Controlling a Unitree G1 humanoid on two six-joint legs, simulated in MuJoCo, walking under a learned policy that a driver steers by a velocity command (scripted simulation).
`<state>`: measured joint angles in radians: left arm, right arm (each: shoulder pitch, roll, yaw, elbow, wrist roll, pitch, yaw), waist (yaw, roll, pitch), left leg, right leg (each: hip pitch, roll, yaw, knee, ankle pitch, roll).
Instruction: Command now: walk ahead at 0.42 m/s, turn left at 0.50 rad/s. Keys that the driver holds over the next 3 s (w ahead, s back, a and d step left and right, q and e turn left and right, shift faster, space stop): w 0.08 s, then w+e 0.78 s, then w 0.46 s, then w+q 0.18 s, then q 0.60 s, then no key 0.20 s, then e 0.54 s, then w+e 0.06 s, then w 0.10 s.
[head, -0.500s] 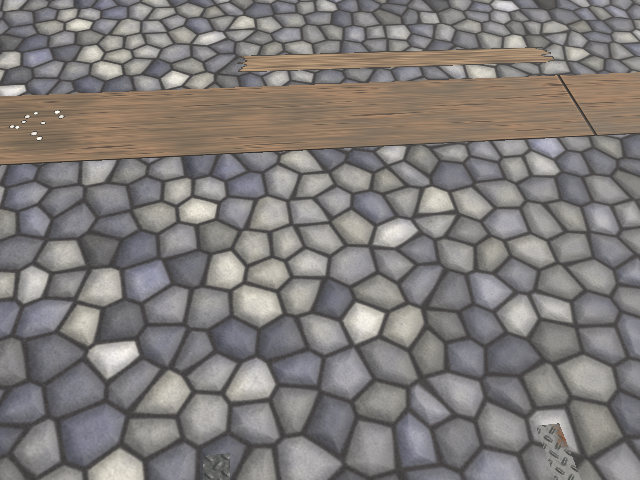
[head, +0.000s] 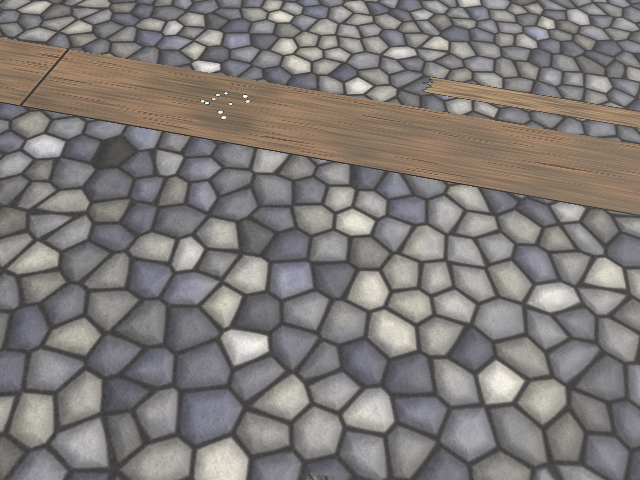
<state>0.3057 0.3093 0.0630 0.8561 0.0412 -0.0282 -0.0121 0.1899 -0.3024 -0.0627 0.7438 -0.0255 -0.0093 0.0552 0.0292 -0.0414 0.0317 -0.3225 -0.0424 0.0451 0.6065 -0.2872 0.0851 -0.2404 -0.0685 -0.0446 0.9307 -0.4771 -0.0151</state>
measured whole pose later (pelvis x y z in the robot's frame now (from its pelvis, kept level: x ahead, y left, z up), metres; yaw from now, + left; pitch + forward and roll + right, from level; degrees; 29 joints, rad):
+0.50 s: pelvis +0.28 +0.00 -0.01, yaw -4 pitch +1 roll -1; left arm 0.13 0.26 0.03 0.80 0.02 -0.04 -0.03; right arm 0.37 -0.25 -0.02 0.92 -0.03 -0.06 -0.01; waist -0.01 0.01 0.06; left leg -0.05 -0.06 0.06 0.94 -0.41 0.05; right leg -0.46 0.10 -0.10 0.59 -0.15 -0.16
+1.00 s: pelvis +0.58 +0.00 -0.01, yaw -20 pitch +2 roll +0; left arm 0.42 0.31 0.07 0.89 0.00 -0.05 0.00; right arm 0.06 -0.27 0.01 0.69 -0.05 -0.08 0.00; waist 0.08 -0.01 0.04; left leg -0.46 -0.02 0.01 0.56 -0.12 0.03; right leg -0.09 0.14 0.19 0.73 -0.46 -0.09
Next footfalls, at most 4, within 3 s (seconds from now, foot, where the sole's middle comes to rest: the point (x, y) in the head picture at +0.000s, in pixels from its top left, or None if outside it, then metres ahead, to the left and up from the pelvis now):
0.46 right None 0.41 -0.06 -0.76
0.96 left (303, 364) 0.74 0.05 -0.76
1.46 right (424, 312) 0.90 -0.24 -0.76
1.92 left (362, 251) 1.08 -0.09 -0.76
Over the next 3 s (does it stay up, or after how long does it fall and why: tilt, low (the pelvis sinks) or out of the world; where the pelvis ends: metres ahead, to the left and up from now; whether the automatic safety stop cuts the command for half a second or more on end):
stays up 0.97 -0.15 0.02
